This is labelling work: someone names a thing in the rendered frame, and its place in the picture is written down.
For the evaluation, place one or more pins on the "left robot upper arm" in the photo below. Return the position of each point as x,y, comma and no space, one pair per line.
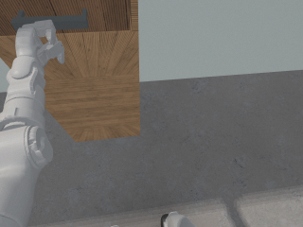
24,152

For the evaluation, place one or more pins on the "right robot shin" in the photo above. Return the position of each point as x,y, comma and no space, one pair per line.
172,214

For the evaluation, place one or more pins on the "handle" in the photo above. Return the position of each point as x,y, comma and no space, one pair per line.
60,22

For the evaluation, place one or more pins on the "robot right thigh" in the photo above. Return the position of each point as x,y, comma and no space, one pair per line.
178,221

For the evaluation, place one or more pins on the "left robot forearm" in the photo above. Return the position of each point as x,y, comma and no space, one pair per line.
25,100

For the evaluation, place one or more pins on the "left robot hand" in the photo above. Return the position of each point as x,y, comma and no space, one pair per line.
28,42

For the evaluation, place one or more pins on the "drawer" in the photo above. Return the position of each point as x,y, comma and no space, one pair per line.
102,15

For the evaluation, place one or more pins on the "cabinet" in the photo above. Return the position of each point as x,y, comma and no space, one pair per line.
95,93

